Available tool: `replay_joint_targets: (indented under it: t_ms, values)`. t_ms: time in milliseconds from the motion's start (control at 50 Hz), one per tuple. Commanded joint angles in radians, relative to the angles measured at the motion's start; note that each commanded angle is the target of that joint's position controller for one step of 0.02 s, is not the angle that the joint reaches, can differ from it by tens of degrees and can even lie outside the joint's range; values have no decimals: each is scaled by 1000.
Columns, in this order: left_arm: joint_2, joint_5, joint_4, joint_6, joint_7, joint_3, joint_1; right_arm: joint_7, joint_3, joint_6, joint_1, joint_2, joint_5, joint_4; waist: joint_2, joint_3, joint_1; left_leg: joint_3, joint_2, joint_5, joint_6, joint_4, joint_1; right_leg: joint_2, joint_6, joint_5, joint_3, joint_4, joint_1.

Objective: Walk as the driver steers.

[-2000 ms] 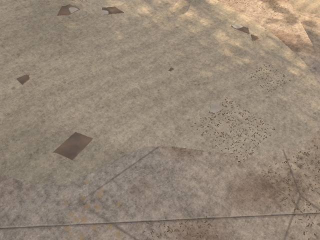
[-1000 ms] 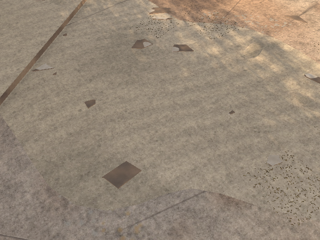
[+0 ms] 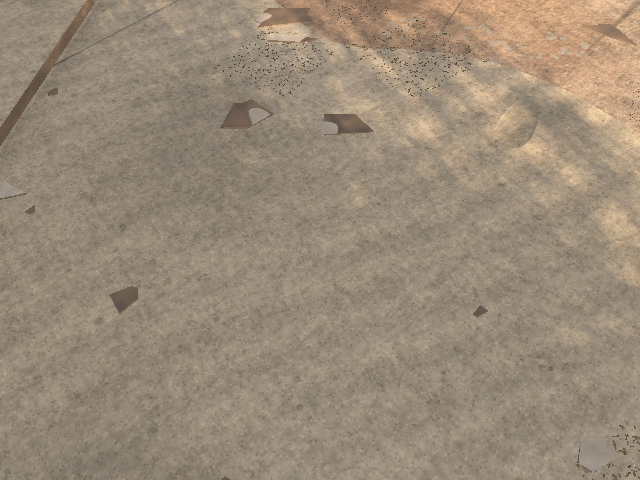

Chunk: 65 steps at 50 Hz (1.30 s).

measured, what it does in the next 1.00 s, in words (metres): steps on the spot: left foot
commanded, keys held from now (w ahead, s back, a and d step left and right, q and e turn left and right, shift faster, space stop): no key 1.00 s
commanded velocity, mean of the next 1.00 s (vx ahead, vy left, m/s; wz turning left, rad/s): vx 0.04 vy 0.00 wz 0.00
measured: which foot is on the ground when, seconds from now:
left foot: up 0.00-0.30, down 0.32-1.00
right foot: down 0.00-1.00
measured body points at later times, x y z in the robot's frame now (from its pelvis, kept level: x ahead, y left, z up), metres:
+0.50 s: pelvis +0.05 +0.02 +0.02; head +0.05 +0.02 +0.47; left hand +0.07 +0.24 -0.14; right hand +0.04 -0.20 -0.14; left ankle +0.05 +0.13 -0.72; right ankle +0.11 -0.07 -0.72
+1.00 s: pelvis +0.08 +0.03 +0.02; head +0.08 +0.04 +0.47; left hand +0.06 +0.25 -0.14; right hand +0.05 -0.17 -0.14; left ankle +0.05 +0.13 -0.72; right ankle +0.11 -0.07 -0.72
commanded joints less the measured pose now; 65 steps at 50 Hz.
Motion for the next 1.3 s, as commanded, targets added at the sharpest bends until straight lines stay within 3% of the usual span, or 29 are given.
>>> replay_joint_targets:
  t_ms: [20, 40, 60, 80, 120, 180, 240, 300, 320, 340, 360, 380, 440, 500, 580, 1220, 1240, 1300]
  values:
    - [137, -39, 24, 17, 7, 36, 214, -6, -30, 23, 116, -103, -21, -5, -63, -275, 65, -100, 36, -34, -19, 390, -295, -393, -240, 783, 395, -130, 475]
    - [88, -32, 19, 22, 13, 20, 153, -1, -28, 30, 57, -84, -39, -11, -33, -173, 44, -99, 68, 20, -26, 328, -286, -345, -200, 634, 335, -194, 345]
    - [70, -30, 23, 24, 22, 12, 131, 3, -30, 43, 29, -77, -50, -14, -43, -122, 25, -96, 89, 55, -37, 259, -244, -303, -166, 560, 278, -236, 247]
    - [64, -25, 34, 27, 27, 8, 125, 7, -25, 57, 57, -53, -54, 2, -61, -117, 2, -77, 89, 84, -46, 208, -168, -269, -139, 513, 229, -256, 172]
    - [78, -11, 50, 25, 26, 8, 138, 4, -18, 79, 82, -22, -45, 27, -66, -135, -14, -49, 78, 98, -55, 110, -95, -237, -120, 444, 184, -266, 123]
    - [109, -5, 68, 30, 22, 14, 162, -12, -15, 101, 22, -32, -41, 32, -94, -133, 8, -32, 82, 113, -54, -45, -88, -226, -106, 138, 201, -297, 115]
    - [124, -9, 79, 53, 22, 21, 166, -13, -13, 105, -25, -44, -36, 38, -114, -102, 23, -18, 83, 171, -45, -141, -67, -221, -86, -219, 241, -343, 70]
    - [110, -21, 89, 74, 27, 20, 163, -14, -4, 91, -10, -31, -42, 62, -62, -48, 11, -20, 92, 275, -22, -341, 23, -204, -24, -399, 253, -340, -8]
    - [100, -21, 96, 78, 27, 20, 183, -16, -2, 82, -6, -44, -49, 61, -29, -23, 17, -79, 137, 289, -11, -426, 24, -187, 13, -414, 250, -322, -15]
    - [84, -30, 100, 83, 25, 20, 220, -18, -5, 72, -32, -82, -45, 54, 34, 9, 58, -160, 185, 211, 6, -475, -59, -129, 43, -359, 206, -300, 13]
    - [66, -31, 107, 86, 23, 17, 219, -16, -1, 64, -53, -68, -30, 61, 98, 32, 69, -182, 194, 132, 10, -524, -190, -89, 52, -239, 155, -254, 126]
    - [57, -26, 119, 85, 21, 15, 230, -15, 6, 53, -71, -48, -26, 61, 111, 14, 82, -190, 200, 112, 0, -565, -246, -86, 53, -145, 143, -210, 233]
    - [65, -16, 146, 80, 20, 15, 258, -20, 5, 40, -84, -53, -19, 63, 73, -15, 91, -160, 178, 189, -14, -568, -221, -102, 49, -77, 152, -194, 294]
    - [54, -19, 163, 74, 24, 9, 251, -19, 5, 43, -46, -39, -21, 77, 26, -15, 71, -140, 167, 257, -4, -538, -153, -110, 51, -85, 158, -211, 248]
    - [43, -20, 182, 74, 30, 4, 252, -19, 6, 46, -25, -35, -23, 88, 8, -13, 60, -133, 165, 284, 1, -528, -130, -112, 56, -75, 158, -215, 240]
    - [5, -21, 259, 80, 45, -5, 296, -25, 19, 46, 19, -2, -22, 127, 5, 1, 57, -116, 160, 388, 5, -519, -75, -123, 61, 14, 155, -188, 265]
    - [1, -20, 263, 80, 44, -6, 303, -25, 20, 46, 32, 0, -24, 131, 6, -18, 54, -115, 153, 308, 9, -531, -68, -112, 60, -53, 149, -190, 271]
    - [19, -13, 241, 88, 36, 8, 286, -21, -7, 58, 55, -56, -27, 122, 70, 39, 38, -180, 156, -121, 66, -560, -110, -32, 38, -387, 86, -74, 157]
